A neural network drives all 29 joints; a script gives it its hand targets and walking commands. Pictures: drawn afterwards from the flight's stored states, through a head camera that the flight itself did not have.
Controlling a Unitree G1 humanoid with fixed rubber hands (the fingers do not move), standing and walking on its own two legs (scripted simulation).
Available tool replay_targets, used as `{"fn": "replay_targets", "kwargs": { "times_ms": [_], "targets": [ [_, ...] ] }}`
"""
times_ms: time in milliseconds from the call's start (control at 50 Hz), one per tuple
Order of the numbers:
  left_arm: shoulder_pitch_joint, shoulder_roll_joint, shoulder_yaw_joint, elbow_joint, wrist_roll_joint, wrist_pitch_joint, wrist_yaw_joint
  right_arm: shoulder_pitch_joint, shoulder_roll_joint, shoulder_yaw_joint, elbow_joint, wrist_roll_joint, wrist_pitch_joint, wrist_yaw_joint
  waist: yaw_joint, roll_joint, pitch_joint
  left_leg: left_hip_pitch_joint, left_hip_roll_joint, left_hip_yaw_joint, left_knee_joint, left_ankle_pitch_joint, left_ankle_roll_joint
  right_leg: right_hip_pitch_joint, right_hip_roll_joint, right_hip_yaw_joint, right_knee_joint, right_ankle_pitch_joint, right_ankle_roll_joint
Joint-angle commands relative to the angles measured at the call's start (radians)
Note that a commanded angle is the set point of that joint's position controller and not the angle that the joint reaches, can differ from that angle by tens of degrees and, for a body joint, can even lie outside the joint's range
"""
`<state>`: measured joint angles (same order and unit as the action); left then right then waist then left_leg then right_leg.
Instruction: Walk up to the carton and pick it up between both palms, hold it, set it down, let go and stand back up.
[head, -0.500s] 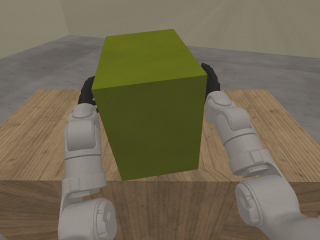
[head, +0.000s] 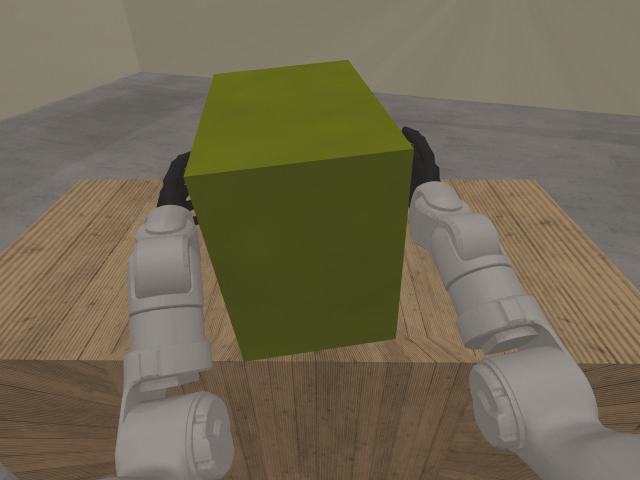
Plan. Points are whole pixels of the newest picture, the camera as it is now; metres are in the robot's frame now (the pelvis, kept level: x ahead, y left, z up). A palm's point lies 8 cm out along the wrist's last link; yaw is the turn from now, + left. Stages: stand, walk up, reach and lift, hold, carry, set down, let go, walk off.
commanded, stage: hold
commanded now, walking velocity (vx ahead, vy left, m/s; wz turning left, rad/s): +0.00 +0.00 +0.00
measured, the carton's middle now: (300, 199) +0.44 +0.01 +0.19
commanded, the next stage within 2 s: none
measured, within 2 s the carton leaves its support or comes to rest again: neither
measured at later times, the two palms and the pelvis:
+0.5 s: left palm (175, 215) +0.36 +0.16 +0.23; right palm (418, 188) +0.37 -0.14 +0.24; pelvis +0.00 +0.00 +0.00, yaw +0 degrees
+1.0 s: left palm (174, 215) +0.36 +0.16 +0.23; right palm (418, 190) +0.36 -0.14 +0.24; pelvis +0.00 +0.00 +0.00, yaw +0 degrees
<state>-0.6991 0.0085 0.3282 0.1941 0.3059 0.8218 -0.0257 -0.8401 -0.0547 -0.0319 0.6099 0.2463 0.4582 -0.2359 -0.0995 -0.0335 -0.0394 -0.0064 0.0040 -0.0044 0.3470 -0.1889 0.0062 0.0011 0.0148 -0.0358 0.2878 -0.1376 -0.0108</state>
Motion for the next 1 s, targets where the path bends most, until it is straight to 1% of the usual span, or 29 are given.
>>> {"fn": "replay_targets", "kwargs": {
  "times_ms": [0, 20, 40, 60, 80, 100, 140, 160, 200, 220, 260, 300, 340, 360, 400, 420, 440, 460, 480, 520, 560, 600, 660, 700, 780, 860, 900, 940, 980],
  "targets": [
    [-0.867, -0.561, -0.481, -0.139, -0.192, -0.102, -0.126, -0.767, 0.636, 0.326, -0.238, 0.118, -0.025, 0.105, 0.0, 0.067, -0.313, 0.023, -0.047, 0.02, -0.061, 0.162, -0.018, 0.067, 0.035, -0.005, -0.035, 0.097, 0.053],
    [-0.881, -0.559, -0.481, -0.149, -0.188, -0.106, -0.123, -0.757, 0.64, 0.316, -0.219, 0.118, -0.023, 0.107, -0.005, 0.071, -0.304, 0.017, -0.047, 0.018, -0.063, 0.153, -0.017, 0.066, 0.037, -0.008, -0.036, 0.078, 0.048],
    [-0.883, -0.565, -0.476, -0.145, -0.184, -0.107, -0.121, -0.77, 0.642, 0.32, -0.241, 0.11, -0.023, 0.11, 0.0, 0.064, -0.319, 0.023, -0.043, 0.018, -0.06, 0.159, -0.017, 0.06, 0.042, -0.008, -0.03, 0.086, 0.05],
    [-0.869, -0.559, -0.469, -0.128, -0.185, -0.104, -0.121, -0.761, 0.638, 0.315, -0.217, 0.113, -0.021, 0.11, -0.004, 0.069, -0.304, 0.02, -0.045, 0.02, -0.063, 0.156, -0.017, 0.067, 0.037, -0.005, -0.036, 0.085, 0.05],
    [-0.869, -0.572, -0.477, -0.138, -0.187, -0.103, -0.119, -0.761, 0.637, 0.31, -0.228, 0.111, -0.026, 0.11, -0.012, 0.071, -0.316, 0.029, -0.043, 0.017, -0.056, 0.17, -0.021, 0.055, 0.042, -0.005, -0.037, 0.082, 0.044],
    [-0.866, -0.57, -0.473, -0.129, -0.184, -0.104, -0.119, -0.766, 0.633, 0.311, -0.214, 0.115, -0.026, 0.109, -0.005, 0.066, -0.31, 0.033, -0.043, 0.016, -0.056, 0.175, -0.02, 0.052, 0.042, -0.009, -0.04, 0.084, 0.043],
    [-0.86, -0.566, -0.475, -0.112, -0.182, -0.101, -0.121, -0.758, 0.623, 0.31, -0.221, 0.117, -0.024, 0.106, -0.013, 0.082, -0.309, 0.036, -0.044, 0.013, -0.052, 0.19, -0.03, 0.059, 0.045, -0.012, -0.036, 0.096, 0.045],
    [-0.853, -0.566, -0.477, -0.128, -0.18, -0.101, -0.124, -0.753, 0.615, 0.309, -0.222, 0.111, -0.021, 0.106, -0.015, 0.068, -0.308, 0.026, -0.044, 0.015, -0.053, 0.196, -0.024, 0.072, 0.044, -0.008, -0.036, 0.105, 0.045],
    [-0.844, -0.561, -0.469, -0.12, -0.183, -0.098, -0.128, -0.75, 0.623, 0.319, -0.23, 0.114, -0.019, 0.102, -0.005, 0.064, -0.318, 0.04, -0.047, 0.015, -0.048, 0.212, -0.029, 0.082, 0.039, -0.006, -0.031, 0.134, 0.051],
    [-0.848, -0.565, -0.472, -0.137, -0.188, -0.101, -0.129, -0.76, 0.626, 0.326, -0.25, 0.122, -0.019, 0.1, -0.014, 0.062, -0.321, 0.034, -0.046, 0.017, -0.048, 0.211, -0.028, 0.089, 0.041, -0.004, -0.035, 0.144, 0.052],
    [-0.854, -0.569, -0.478, -0.146, -0.179, -0.101, -0.131, -0.746, 0.622, 0.325, -0.247, 0.123, -0.017, 0.099, -0.017, 0.068, -0.319, 0.048, -0.05, 0.01, -0.045, 0.228, -0.03, 0.076, 0.045, -0.005, -0.035, 0.161, 0.05],
    [-0.841, -0.568, -0.486, -0.162, -0.181, -0.1, -0.128, -0.745, 0.633, 0.341, -0.262, 0.134, -0.019, 0.1, -0.006, 0.09, -0.335, 0.055, -0.05, 0.015, -0.041, 0.242, -0.036, 0.091, 0.043, -0.004, -0.025, 0.166, 0.053],
    [-0.838, -0.572, -0.496, -0.174, -0.184, -0.098, -0.127, -0.732, 0.617, 0.338, -0.258, 0.135, -0.019, 0.099, -0.017, 0.095, -0.327, 0.053, -0.044, 0.01, -0.037, 0.26, -0.041, 0.094, 0.048, -0.009, -0.028, 0.169, 0.046],
    [-0.845, -0.569, -0.494, -0.176, -0.181, -0.095, -0.127, -0.739, 0.617, 0.345, -0.263, 0.136, -0.017, 0.101, -0.004, 0.09, -0.31, 0.043, -0.044, 0.012, -0.043, 0.248, -0.041, 0.092, 0.048, -0.01, -0.03, 0.163, 0.049],
    [-0.829, -0.577, -0.501, -0.191, -0.189, -0.093, -0.121, -0.73, 0.624, 0.352, -0.276, 0.14, -0.015, 0.1, -0.008, 0.077, -0.327, 0.064, -0.048, 0.008, -0.032, 0.276, -0.044, 0.08, 0.051, -0.008, -0.026, 0.18, 0.051],
    [-0.843, -0.567, -0.498, -0.181, -0.186, -0.092, -0.124, -0.739, 0.618, 0.348, -0.282, 0.136, -0.013, 0.098, -0.013, 0.065, -0.32, 0.054, -0.049, 0.011, -0.037, 0.252, -0.038, 0.081, 0.045, -0.004, -0.029, 0.173, 0.052],
    [-0.833, -0.562, -0.491, -0.184, -0.184, -0.093, -0.125, -0.723, 0.616, 0.347, -0.265, 0.138, -0.014, 0.099, -0.01, 0.079, -0.308, 0.058, -0.046, 0.013, -0.038, 0.247, -0.042, 0.085, 0.047, -0.009, -0.029, 0.173, 0.052],
    [-0.827, -0.568, -0.497, -0.192, -0.191, -0.093, -0.124, -0.728, 0.625, 0.355, -0.281, 0.136, -0.016, 0.101, -0.002, 0.07, -0.322, 0.054, -0.046, 0.015, -0.04, 0.253, -0.039, 0.083, 0.047, -0.008, -0.027, 0.172, 0.055],
    [-0.826, -0.58, -0.508, -0.202, -0.189, -0.092, -0.123, -0.717, 0.626, 0.353, -0.281, 0.137, -0.016, 0.101, -0.012, 0.085, -0.33, 0.06, -0.045, 0.01, -0.042, 0.263, -0.044, 0.09, 0.048, -0.007, -0.027, 0.178, 0.051],
    [-0.833, -0.587, -0.517, -0.217, -0.193, -0.091, -0.118, -0.737, 0.62, 0.362, -0.297, 0.145, -0.018, 0.103, -0.005, 0.089, -0.338, 0.07, -0.045, 0.011, -0.031, 0.288, -0.046, 0.082, 0.053, -0.007, -0.023, 0.185, 0.045],
    [-0.823, -0.579, -0.517, -0.218, -0.193, -0.086, -0.118, -0.716, 0.608, 0.346, -0.293, 0.136, -0.018, 0.102, -0.017, 0.096, -0.331, 0.068, -0.04, 0.01, -0.033, 0.285, -0.049, 0.083, 0.053, -0.008, -0.03, 0.17, 0.045],
    [-0.831, -0.582, -0.518, -0.226, -0.193, -0.087, -0.123, -0.711, 0.611, 0.349, -0.293, 0.134, -0.017, 0.103, -0.015, 0.078, -0.326, 0.058, -0.04, 0.011, -0.033, 0.282, -0.047, 0.082, 0.054, -0.011, -0.03, 0.165, 0.043],
    [-0.819, -0.575, -0.511, -0.2, -0.189, -0.081, -0.12, -0.718, 0.601, 0.349, -0.286, 0.138, -0.015, 0.104, -0.017, 0.083, -0.32, 0.065, -0.041, 0.011, -0.033, 0.271, -0.052, 0.078, 0.055, -0.013, -0.03, 0.157, 0.047],
    [-0.813, -0.571, -0.509, -0.198, -0.183, -0.081, -0.124, -0.714, 0.607, 0.347, -0.283, 0.133, -0.016, 0.103, -0.009, 0.089, -0.318, 0.06, -0.038, 0.014, -0.035, 0.271, -0.048, 0.078, 0.051, -0.009, -0.027, 0.162, 0.047],
    [-0.806, -0.581, -0.505, -0.201, -0.183, -0.079, -0.127, -0.703, 0.599, 0.349, -0.274, 0.131, -0.013, 0.101, -0.019, 0.089, -0.301, 0.065, -0.039, 0.016, -0.033, 0.276, -0.051, 0.078, 0.054, -0.012, -0.03, 0.172, 0.045],
    [-0.816, -0.572, -0.495, -0.181, -0.186, -0.083, -0.128, -0.73, 0.606, 0.347, -0.28, 0.132, -0.019, 0.105, -0.014, 0.071, -0.311, 0.065, -0.039, 0.014, -0.036, 0.262, -0.046, 0.076, 0.052, -0.015, -0.031, 0.156, 0.046],
    [-0.811, -0.581, -0.495, -0.179, -0.182, -0.086, -0.126, -0.723, 0.624, 0.349, -0.275, 0.131, -0.019, 0.105, -0.007, 0.081, -0.309, 0.055, -0.039, 0.015, -0.04, 0.254, -0.044, 0.079, 0.047, -0.01, -0.033, 0.163, 0.047],
    [-0.83, -0.577, -0.504, -0.192, -0.187, -0.088, -0.127, -0.744, 0.614, 0.348, -0.303, 0.131, -0.024, 0.103, -0.012, 0.075, -0.333, 0.066, -0.042, 0.013, -0.036, 0.259, -0.043, 0.082, 0.05, -0.01, -0.026, 0.165, 0.046],
    [-0.831, -0.577, -0.498, -0.177, -0.181, -0.089, -0.124, -0.742, 0.614, 0.338, -0.277, 0.131, -0.024, 0.105, -0.008, 0.083, -0.315, 0.055, -0.039, 0.012, -0.039, 0.25, -0.042, 0.071, 0.053, -0.013, -0.032, 0.144, 0.044]
  ]
}}
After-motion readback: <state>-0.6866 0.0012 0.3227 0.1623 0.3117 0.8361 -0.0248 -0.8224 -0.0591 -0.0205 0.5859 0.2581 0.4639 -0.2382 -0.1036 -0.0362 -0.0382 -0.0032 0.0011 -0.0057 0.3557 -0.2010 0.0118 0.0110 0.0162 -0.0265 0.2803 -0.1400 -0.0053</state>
